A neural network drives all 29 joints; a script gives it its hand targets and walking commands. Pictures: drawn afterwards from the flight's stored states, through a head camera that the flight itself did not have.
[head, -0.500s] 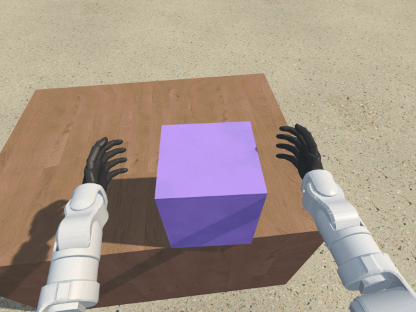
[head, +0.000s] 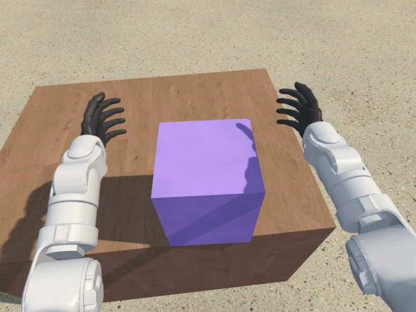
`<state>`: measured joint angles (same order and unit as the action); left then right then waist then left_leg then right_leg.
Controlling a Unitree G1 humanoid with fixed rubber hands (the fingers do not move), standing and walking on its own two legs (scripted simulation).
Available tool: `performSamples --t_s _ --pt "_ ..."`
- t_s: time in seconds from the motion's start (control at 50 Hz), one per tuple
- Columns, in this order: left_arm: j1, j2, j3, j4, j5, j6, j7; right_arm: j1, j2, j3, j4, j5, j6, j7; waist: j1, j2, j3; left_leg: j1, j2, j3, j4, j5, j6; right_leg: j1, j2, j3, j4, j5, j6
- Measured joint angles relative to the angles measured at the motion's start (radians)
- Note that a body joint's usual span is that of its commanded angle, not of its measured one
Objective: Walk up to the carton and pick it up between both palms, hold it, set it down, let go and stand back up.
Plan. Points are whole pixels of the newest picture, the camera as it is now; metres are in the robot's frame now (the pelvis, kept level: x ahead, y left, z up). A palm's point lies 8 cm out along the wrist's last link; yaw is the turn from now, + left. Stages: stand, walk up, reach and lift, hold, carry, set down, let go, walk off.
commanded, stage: reach and lift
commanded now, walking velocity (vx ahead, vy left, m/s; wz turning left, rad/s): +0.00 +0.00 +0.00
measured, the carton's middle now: (207, 185) +0.42 +0.04 -0.05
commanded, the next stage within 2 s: none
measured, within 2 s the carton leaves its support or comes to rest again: neither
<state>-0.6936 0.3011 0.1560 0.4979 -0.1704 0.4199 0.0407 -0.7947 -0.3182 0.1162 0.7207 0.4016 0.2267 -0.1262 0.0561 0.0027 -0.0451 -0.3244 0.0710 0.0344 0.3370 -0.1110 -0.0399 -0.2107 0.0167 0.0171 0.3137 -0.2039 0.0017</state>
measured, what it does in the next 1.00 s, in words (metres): stands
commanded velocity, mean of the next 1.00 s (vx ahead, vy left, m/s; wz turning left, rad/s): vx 0.00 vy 0.00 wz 0.00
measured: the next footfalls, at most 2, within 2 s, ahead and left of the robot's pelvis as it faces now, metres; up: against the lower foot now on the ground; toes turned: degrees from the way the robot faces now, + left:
none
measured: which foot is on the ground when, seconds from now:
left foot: down 0.00-1.00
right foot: down 0.00-1.00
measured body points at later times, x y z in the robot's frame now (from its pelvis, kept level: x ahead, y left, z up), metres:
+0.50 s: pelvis -0.01 +0.01 -0.01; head +0.04 +0.02 +0.44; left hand +0.39 +0.25 +0.05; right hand +0.44 -0.12 +0.06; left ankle +0.03 +0.14 -0.75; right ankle -0.03 -0.12 -0.75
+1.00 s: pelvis -0.02 +0.02 -0.04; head +0.08 +0.02 +0.40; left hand +0.40 +0.23 -0.02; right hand +0.43 -0.14 -0.01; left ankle +0.03 +0.14 -0.75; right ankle -0.03 -0.12 -0.75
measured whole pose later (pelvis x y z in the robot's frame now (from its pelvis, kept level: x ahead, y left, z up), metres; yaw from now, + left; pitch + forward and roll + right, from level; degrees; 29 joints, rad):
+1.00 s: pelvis -0.02 +0.02 -0.04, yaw -1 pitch +25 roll -3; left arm -0.82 0.19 0.00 1.37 -0.24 -0.43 0.07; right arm -0.88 -0.22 0.12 1.38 0.37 -0.36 -0.03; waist 0.07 0.02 -0.26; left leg -0.90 0.07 0.01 0.67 -0.20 -0.02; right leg -0.77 0.02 0.00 0.63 -0.29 0.03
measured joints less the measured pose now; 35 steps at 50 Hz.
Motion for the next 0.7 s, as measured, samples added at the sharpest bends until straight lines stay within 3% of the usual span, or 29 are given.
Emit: performSamples --t_s 0.16,0.4,0.54,0.7 --pt "-0.094 0.010 -0.012 0.211 0.020 -0.081 -0.020 -0.099 0.036 0.021 0.169 -0.001 -0.033 -0.009 -0.009 -0.010 -0.021 -0.021 0.001 -0.005 0.016 -0.010 -0.001 -0.018 0.002 -0.004 0.013 -0.009 -0.001" --pt "-0.016 -0.065 -0.006 0.360 0.062 -0.339 -0.024 -0.035 0.085 0.019 0.306 -0.049 -0.243 0.003 0.019 -0.002 -0.028 -0.084 0.003 -0.005 0.066 -0.026 0.007 -0.066 0.003 -0.002 0.027 -0.004 0.009" --pt "-0.033 -0.075 -0.060 0.546 0.017 -0.532 0.013 -0.035 0.100 -0.017 0.437 -0.080 -0.348 0.042 0.035 0.002 -0.096 -0.225 0.008 -0.019 0.136 -0.033 0.012 -0.199 0.009 -0.013 0.089 -0.011 0.012" --pt "-0.137 -0.055 -0.166 0.805 -0.069 -0.684 0.025 -0.107 0.112 -0.024 0.607 -0.069 -0.423 0.066 0.007 -0.001 -0.170 -0.373 0.002 -0.037 0.223 -0.053 0.016 -0.349 0.004 -0.029 0.196 -0.047 0.015"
